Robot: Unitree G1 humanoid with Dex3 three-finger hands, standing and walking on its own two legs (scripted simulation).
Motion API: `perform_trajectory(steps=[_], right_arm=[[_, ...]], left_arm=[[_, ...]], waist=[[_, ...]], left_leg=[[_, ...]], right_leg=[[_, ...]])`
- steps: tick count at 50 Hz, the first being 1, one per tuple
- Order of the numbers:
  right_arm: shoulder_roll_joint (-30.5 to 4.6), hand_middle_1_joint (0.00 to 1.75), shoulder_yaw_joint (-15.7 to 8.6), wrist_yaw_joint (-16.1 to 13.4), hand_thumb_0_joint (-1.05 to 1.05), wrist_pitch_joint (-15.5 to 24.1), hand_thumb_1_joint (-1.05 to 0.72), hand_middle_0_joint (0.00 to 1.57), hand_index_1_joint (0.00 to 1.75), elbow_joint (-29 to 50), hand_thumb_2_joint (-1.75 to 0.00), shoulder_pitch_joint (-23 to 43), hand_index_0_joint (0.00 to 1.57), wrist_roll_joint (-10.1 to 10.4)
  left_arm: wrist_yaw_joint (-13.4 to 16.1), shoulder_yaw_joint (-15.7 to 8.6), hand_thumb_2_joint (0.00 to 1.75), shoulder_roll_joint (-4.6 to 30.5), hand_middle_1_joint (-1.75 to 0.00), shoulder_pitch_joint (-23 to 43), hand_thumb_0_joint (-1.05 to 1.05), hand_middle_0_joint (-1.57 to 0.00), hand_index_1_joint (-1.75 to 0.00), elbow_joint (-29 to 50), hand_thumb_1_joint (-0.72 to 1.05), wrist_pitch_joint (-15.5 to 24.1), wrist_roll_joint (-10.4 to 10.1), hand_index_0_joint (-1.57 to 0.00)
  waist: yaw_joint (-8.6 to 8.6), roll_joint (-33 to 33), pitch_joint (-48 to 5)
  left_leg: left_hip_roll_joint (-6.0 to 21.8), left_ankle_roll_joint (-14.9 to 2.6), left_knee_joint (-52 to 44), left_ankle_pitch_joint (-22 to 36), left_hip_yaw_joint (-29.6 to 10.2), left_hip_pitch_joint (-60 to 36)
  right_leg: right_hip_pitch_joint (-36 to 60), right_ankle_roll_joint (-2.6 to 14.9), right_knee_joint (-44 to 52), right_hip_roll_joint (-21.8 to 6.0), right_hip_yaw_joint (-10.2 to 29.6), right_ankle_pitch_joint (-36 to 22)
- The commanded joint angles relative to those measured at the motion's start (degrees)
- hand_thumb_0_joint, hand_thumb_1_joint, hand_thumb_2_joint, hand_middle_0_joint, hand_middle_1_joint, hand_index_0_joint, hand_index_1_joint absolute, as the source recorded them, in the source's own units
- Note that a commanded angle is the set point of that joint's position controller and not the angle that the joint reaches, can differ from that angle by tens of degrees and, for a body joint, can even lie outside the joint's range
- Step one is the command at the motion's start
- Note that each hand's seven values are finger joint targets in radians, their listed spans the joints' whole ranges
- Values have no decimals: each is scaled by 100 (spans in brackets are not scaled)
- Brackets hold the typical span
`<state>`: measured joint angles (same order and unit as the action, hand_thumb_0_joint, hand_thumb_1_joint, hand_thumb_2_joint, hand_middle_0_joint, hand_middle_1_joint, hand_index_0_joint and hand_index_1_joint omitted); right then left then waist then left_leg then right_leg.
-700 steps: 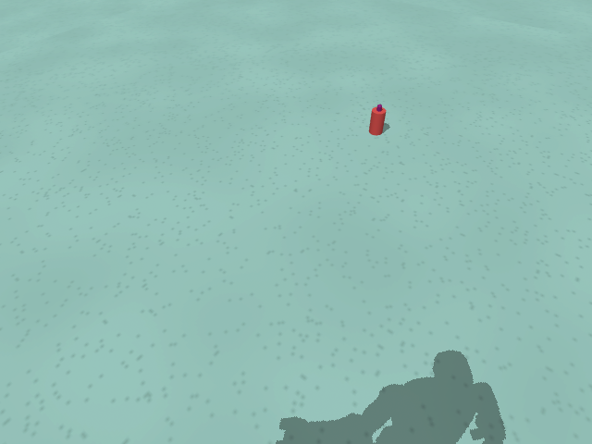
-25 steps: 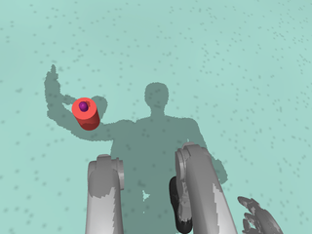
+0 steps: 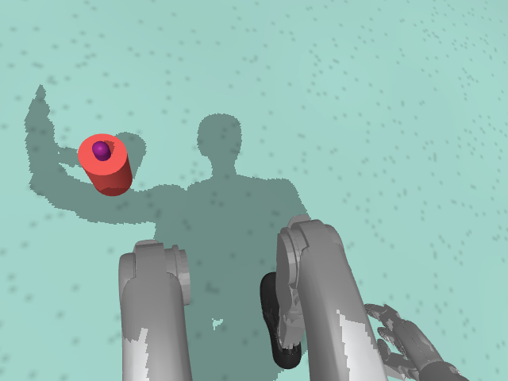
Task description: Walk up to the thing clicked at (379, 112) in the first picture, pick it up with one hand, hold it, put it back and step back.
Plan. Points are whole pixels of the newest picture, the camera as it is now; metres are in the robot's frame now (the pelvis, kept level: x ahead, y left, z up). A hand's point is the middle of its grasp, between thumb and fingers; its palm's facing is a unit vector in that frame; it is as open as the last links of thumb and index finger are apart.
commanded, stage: approach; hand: left
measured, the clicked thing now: (107, 164) +0.51 +0.21 -0.26
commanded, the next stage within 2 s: close in in 0.18 s
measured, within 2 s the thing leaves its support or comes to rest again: neither
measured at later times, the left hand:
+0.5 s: hand (68, 170) +0.47 +0.26 -0.20, palm faces +0.12 -0.99 +0.07, open 17.6 cm
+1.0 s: hand (102, 166) +0.49 +0.21 -0.22, palm faces +0.16 -0.99 +0.02, open 17.4 cm
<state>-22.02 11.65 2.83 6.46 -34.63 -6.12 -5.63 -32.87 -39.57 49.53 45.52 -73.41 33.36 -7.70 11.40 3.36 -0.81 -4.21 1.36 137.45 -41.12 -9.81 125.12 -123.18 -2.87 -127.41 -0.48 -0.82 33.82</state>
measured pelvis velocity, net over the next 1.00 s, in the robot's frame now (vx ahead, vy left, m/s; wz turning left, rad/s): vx -0.01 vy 0.03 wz -0.14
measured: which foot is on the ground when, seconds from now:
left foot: down 0.00-1.00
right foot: down 0.00-1.00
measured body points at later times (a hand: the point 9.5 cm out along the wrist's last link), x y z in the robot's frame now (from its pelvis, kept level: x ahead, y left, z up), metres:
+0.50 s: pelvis -0.01 +0.02 -0.05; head +0.24 +0.17 +0.29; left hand +0.46 +0.31 -0.20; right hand +0.10 -0.25 -0.08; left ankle +0.08 +0.12 -0.31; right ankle +0.13 -0.15 -0.31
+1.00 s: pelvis -0.01 +0.03 -0.05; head +0.25 +0.18 +0.28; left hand +0.47 +0.26 -0.22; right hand +0.08 -0.24 -0.08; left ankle +0.08 +0.12 -0.31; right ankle +0.13 -0.15 -0.31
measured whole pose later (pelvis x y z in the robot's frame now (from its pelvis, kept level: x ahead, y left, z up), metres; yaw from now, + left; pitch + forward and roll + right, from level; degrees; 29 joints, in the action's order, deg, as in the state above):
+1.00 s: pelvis -0.01 +0.03 -0.05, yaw -8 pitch +14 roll -21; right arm -21.7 31.1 9.6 -4.1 -29.8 6.4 -21.5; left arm 2.5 -26.2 50.3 46.5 -91.5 64.5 2.4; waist 20.0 13.5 16.7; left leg -4.2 -0.6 152.1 -42.5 -20.1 125.4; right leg -118.5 -4.5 -131.6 3.1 -9.2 31.2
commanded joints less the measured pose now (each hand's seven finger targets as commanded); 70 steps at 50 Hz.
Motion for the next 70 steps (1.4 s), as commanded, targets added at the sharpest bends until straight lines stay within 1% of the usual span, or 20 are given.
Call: perform_trajectory(steps=[1, 4, 5, 7, 9, 11, 17, 21, 22, 25, 26, 27, 30, 34, 37, 48, 62, 63, 66, 70], right_arm=[[-1581, 30, -342, -32, 0, -41, -89, 20, 30, 197, -89, -648, 20, -187], [-1639, 30, -161, 13, 0, -147, -90, 20, 30, 182, -89, -497, 20, -335], [-1655, 30, -87, 27, 0, -199, -90, 20, 30, 79, -90, -492, 20, -373], [-1795, 30, -1, 30, 0, -248, -90, 20, 30, 198, -90, -274, 20, -476], [-1819, 30, 93, 54, 0, -330, -90, 20, 30, 183, -90, -196, 20, -570], [-1860, 30, 234, 85, 0, -355, -91, 20, 30, 227, -90, -70, 20, -650], [-2079, 30, 593, 147, 0, -452, -91, 20, 30, 326, -90, 338, 20, -896], [-2182, 30, 791, 220, 0, -547, -91, 20, 30, 362, -90, 572, 20, -1083], [-2197, 30, 830, 244, 0, -578, -91, 20, 30, 355, -90, 601, 20, -1128], [-2166, 30, 937, 313, 0, -670, -91, 20, 30, 367, -90, 688, 20, -1269], [-2166, 30, 964, 330, 0, -698, -91, 20, 30, 372, -90, 733, 20, -1311], [-2202, 30, 953, 344, 0, -727, -91, 20, 30, 357, -90, 719, 20, -1347], [-2203, 30, 994, 389, 0, -830, -92, 20, 30, 368, -90, 834, 20, -1466], [-2176, 30, 1073, 444, 0, -935, -91, 20, 30, 412, -90, 849, 20, -1560], [-2161, 30, 1102, 473, 0, -981, -92, 20, 30, 413, -90, 902, 20, -1582], [-2103, 30, 1237, 554, 0, -1135, -92, 20, 30, 471, -91, 995, 20, -1658], [-2058, 30, 1212, 598, 0, -1136, -92, 20, 30, 325, -91, 978, 20, -1630], [-2057, 30, 1195, 606, 0, -1133, -90, 20, 30, 311, -91, 999, 20, -1624], [-2056, 30, 1211, 606, 0, -1136, -89, 20, 30, 306, -90, 979, 20, -1632], [-2032, 30, 1213, 603, 0, -1131, -89, 20, 30, 275, -90, 990, 20, -1625]], left_arm=[[210, -238, 6, 1956, -13, 1590, 0, -5, -11, 1160, -61, 858, 6, -6], [337, -197, 7, 2000, -13, 1599, 0, -5, -12, 1078, -61, 1177, 84, -6], [381, -72, 6, 1823, -14, 1446, 0, -5, -13, 796, -61, 1231, 97, -6], [514, -260, 7, 2181, -14, 1513, 0, -5, -13, 964, -61, 1433, 156, -6], [606, -156, 7, 1968, -14, 1235, 0, -5, -13, 505, -61, 1558, 189, -6], [672, 94, 8, 1646, -14, 1283, 0, -5, -13, 330, -61, 1731, 163, -6], [1034, 339, 5, 1596, -13, 1197, 0, -4, -10, -274, -61, 2285, 207, -7], [1449, 426, 6, 1463, -13, 1402, 0, -4, -10, -375, -61, 2673, 239, -7], [1603, 394, 8, 1595, -13, 1509, 0, -4, -11, -333, -61, 2773, 307, -6], [1993, 470, 7, 1497, -12, 1451, 0, -5, -11, -521, -61, 2954, 457, -6], [2098, 603, 9, 1362, -13, 1511, 0, -4, -11, -615, -61, 3009, 508, -6], [2219, 551, 8, 1377, -12, 1429, 0, -4, -10, -610, -61, 3063, 575, -6], [2509, 842, 8, 1192, -11, 1404, 0, -3, -10, -736, -61, 3200, 757, -5], [2803, 1119, 10, 906, -12, 1409, 0, -5, -10, -889, -56, 3295, 804, -6], [3032, 1298, 10, 884, -12, 1595, 0, -6, -11, -931, -57, 3352, 884, -7], [3608, 1314, 12, 921, -13, 1401, 0, -5, -12, -1083, -60, 3558, 1044, -6], [3812, 1531, 15, 687, -12, 1484, 0, -4, -13, -915, -58, 3607, 1087, -4], [3808, 1566, 16, 668, -9, 1464, 0, -6, -12, -959, -52, 3603, 1112, -3], [3815, 1584, 30, 661, -26, 1527, 0, -24, -28, -957, -30, 3629, 1085, -22], [3814, 1618, 38, 687, -32, 1631, 0, -31, -34, -1050, -15, 3613, 1072, -29]], waist=[[111, -2047, -3462], [288, -2244, -3429], [336, -2281, -3257], [344, -2519, -3271], [444, -2490, -3129], [688, -2420, -2842], [972, -2336, -2325], [1113, -2583, -2052], [1116, -2645, -1967], [1132, -2636, -1792], [1253, -2608, -1648], [1221, -2651, -1608], [1328, -2670, -1422], [1491, -2462, -1359], [1589, -2286, -1209], [1562, -2260, -1323], [1645, -2218, -1370], [1640, -2287, -1307], [1673, -2220, -1389], [1694, -2144, -1347]], left_leg=[[303, -97, -1675, 1130, 387, -2593], [321, -73, -1523, 1185, 332, -2575], [323, -48, -1487, 1183, 293, -2626], [356, -3, -1416, 1357, 226, -2795], [362, -6, -1279, 1318, 205, -2663], [382, 0, -1192, 1208, 113, -2558], [447, 63, -1008, 1221, -204, -2597], [503, 171, -1013, 1320, -478, -2842], [500, 181, -1038, 1237, -506, -2762], [509, 178, -965, 1130, -496, -2658], [508, 171, -964, 987, -538, -2544], [519, 203, -1022, 1035, -595, -2669], [527, 219, -1053, 1010, -709, -2623], [512, 177, -1000, 1030, -772, -2523], [511, 124, -975, 701, -796, -2339], [510, 102, -924, 819, -825, -2353], [522, 83, -899, 915, -850, -2333], [530, 104, -947, 868, -862, -2377], [521, 86, -891, 892, -837, -2362], [510, 52, -851, 775, -775, -2216]], right_leg=[[1723, 448, 597, 2, -771, -590], [1840, 427, 457, 31, -871, -683], [1749, 429, 418, 32, -916, -671], [1685, 440, 291, 52, -981, -790], [1735, 422, 248, 79, -1037, -793], [1710, 400, 221, 102, -1143, -788], [1703, 345, 51, 178, -1402, -864], [1593, 317, -106, 205, -1544, -914], [1615, 318, -131, 219, -1564, -863], [1713, 291, -79, 257, -1572, -853], [1683, 282, -84, 265, -1601, -803], [1649, 277, -98, 254, -1632, -843], [1601, 279, -156, 274, -1681, -857], [1758, 236, -90, 322, -1700, -965], [1668, 211, -13, 334, -1708, -810], [1948, 196, 67, 401, -1727, -992], [1954, 214, 87, 418, -1782, -1135], [1878, 225, 70, 407, -1783, -1080], [2007, 218, 105, 417, -1765, -1136], [2005, 223, 171, 438, -1750, -1063]])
